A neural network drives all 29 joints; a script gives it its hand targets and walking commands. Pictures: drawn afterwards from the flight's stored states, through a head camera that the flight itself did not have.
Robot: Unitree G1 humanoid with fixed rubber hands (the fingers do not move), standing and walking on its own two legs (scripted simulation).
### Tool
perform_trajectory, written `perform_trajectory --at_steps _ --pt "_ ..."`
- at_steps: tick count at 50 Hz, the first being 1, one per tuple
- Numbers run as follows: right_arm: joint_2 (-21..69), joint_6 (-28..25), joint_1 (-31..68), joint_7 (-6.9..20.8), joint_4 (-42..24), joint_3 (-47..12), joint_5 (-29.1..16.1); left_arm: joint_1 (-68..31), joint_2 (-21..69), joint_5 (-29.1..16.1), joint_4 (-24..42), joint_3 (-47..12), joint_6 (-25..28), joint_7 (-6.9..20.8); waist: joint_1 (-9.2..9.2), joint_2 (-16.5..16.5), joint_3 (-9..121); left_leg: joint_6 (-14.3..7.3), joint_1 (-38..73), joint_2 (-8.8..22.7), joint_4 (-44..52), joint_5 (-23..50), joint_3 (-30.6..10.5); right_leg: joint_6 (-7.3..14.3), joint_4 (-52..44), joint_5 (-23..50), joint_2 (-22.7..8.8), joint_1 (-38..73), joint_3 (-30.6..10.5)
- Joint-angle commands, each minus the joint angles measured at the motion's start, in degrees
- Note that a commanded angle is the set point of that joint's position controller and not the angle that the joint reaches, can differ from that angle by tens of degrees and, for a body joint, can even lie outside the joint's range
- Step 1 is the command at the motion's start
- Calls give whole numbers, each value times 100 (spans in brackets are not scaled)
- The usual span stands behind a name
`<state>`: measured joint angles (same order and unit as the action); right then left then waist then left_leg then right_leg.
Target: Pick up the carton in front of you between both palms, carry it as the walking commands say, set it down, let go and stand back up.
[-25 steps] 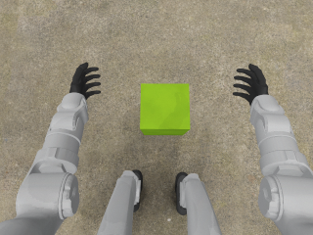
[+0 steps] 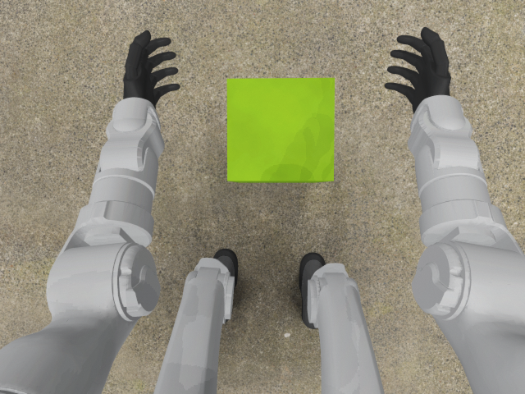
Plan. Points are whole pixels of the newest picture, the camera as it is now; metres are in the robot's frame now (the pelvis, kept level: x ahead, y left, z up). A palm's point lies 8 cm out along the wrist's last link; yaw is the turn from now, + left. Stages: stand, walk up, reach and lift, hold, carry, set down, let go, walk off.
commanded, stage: reach and lift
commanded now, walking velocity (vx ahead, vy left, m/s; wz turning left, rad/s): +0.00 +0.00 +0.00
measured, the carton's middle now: (278, 139) +0.49 -0.01 -0.47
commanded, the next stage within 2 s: none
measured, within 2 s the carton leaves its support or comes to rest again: leaves its support in 1.46 s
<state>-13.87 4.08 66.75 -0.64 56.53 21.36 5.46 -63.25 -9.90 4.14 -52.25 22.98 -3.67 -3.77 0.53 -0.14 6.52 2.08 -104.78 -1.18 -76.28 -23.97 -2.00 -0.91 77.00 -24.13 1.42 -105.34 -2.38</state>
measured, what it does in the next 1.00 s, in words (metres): lowers itself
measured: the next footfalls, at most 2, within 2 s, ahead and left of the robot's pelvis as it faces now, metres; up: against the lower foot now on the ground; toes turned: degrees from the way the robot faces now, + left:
none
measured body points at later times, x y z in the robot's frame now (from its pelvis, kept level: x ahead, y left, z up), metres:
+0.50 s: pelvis -0.05 +0.00 -0.19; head +0.31 +0.00 +0.06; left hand +0.50 +0.18 -0.37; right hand +0.51 -0.19 -0.37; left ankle +0.06 +0.13 -0.56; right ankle +0.06 -0.12 -0.56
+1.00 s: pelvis -0.05 +0.00 -0.22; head +0.32 -0.01 +0.02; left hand +0.50 +0.17 -0.41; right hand +0.51 -0.18 -0.41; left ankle +0.06 +0.13 -0.56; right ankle +0.06 -0.12 -0.56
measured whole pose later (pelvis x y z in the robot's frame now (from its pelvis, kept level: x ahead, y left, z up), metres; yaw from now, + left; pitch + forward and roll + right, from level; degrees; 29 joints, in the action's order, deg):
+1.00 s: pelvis -0.05 +0.00 -0.22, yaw +1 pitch +39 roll +1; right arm -22.5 1.8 84.8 -5.1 68.3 2.8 -12.3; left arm -82.2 -16.8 -12.2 -64.9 6.9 -1.8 -8.4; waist 0.3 0.8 -18.8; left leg 3.3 -130.6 -2.6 -125.0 -33.2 -1.6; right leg -1.8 126.0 -33.4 1.7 -131.3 -2.5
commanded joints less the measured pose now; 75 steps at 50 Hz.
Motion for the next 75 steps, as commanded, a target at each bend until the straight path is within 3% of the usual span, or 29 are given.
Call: perform_trajectory --at_steps 1,7,12,17,21,26,31,35,39,44,51,54,57,60,62,66,69,75 --pt "-652 -191 900 -90 -549 -157 -203 -893 -583 -207 532 -198 177 -76 -33 -98 5358 213 2060 -326 -599 2830 377 -212 555 3100 224 2670 239" --pt "-1164 -215 1309 -253 -880 -813 -955 -1254 -938 -904 838 -880 109 -281 -36 -68 6385 242 2246 -306 -1793 2853 442 -219 1724 2873 208 2298 407" --pt "-1480 -37 2000 -341 -977 -1166 -1399 -1922 -1236 -1277 987 -1165 -65 -413 -21 -100 6562 225 2060 -270 -2434 2016 576 -194 2377 2028 183 2132 547" --pt "-1555 104 2607 -392 -295 -1295 -1526 -2570 -1354 -1417 368 -1259 -207 -461 -4 -152 5493 194 1308 -153 -2797 697 635 -177 2730 761 57 1524 544" --pt "-1598 45 2933 -402 319 -1352 -1523 -2937 -1414 -1407 -271 -1256 -133 -419 10 -120 4692 165 927 -70 -3131 302 572 -155 3028 288 -20 1030 466" --pt "-1694 -117 3340 -396 714 -1452 -1562 -3350 -1536 -1446 -756 -1321 42 -370 3 -80 4231 166 698 -23 -3560 405 485 -137 3450 366 -70 802 375" --pt "-1886 -278 3765 -455 466 -1651 -1775 -3796 -1729 -1659 -577 -1541 212 -419 -32 -37 4542 145 804 -47 -3940 821 503 -128 3833 837 -92 982 345" --pt "-1843 -341 3656 -449 443 -1779 -1844 -3655 -1546 -1810 -525 -1704 256 -453 -78 -76 4739 143 984 -97 -4166 1391 510 -131 4064 1434 -36 1266 350" --pt "-1651 -335 3347 -463 424 -1907 -1929 -3282 -1460 -1833 -526 -1715 273 -510 -10 -160 5044 128 1153 -149 -4223 1661 574 -157 4112 1732 10 1502 382" --pt "-1444 -302 3029 -442 719 -1821 -1816 -3024 -1309 -1659 -776 -1559 271 -480 25 -148 4315 140 628 -155 -4108 1235 562 -162 4006 1337 10 1010 332" --pt "-1331 -338 3457 -457 596 -1891 -1816 -3439 -1147 -1698 -679 -1687 289 -463 -49 -92 4174 124 679 -165 -4028 971 513 -128 3903 958 16 793 335" --pt "-937 -329 3751 -431 594 -2104 -1905 -3759 -737 -1803 -657 -1926 272 -459 -77 -55 4154 115 779 -225 -3983 861 515 -101 3861 829 58 842 355" --pt "-783 -299 3821 -452 707 -1946 -1650 -3828 -603 -1530 -751 -1702 254 -493 -80 -35 3992 136 833 -286 -3958 734 531 -109 3808 689 118 890 377" --pt "1857 -204 4765 84 586 -2564 -1671 -4855 1966 -1491 -535 -2316 150 44 -95 -56 3845 61 760 -448 -4016 726 542 -66 3835 675 282 808 390" --pt "3380 -23 5095 556 480 -2621 -1459 -5281 3465 -1265 -452 -2357 -51 506 -111 -61 3565 36 661 -556 -4095 645 565 -30 3926 606 385 627 442" --pt "4618 283 4929 1098 112 -2386 -1206 -5250 4569 -951 -59 -2238 -364 1062 -104 -29 3433 -37 377 -655 -4165 673 685 3 4000 651 466 287 592" --pt "5034 382 4909 1218 -384 -2534 -1349 -5284 5036 -1095 351 -2424 -475 1174 -117 24 4080 -81 586 -668 -4255 1144 715 26 4087 1166 498 509 629" --pt "5757 552 5204 1056 -1969 -3362 -1759 -5218 6051 -1640 1383 -3185 -669 1059 -222 -149 7054 9 1613 -745 -4272 2365 803 -7 4122 2602 579 2254 712"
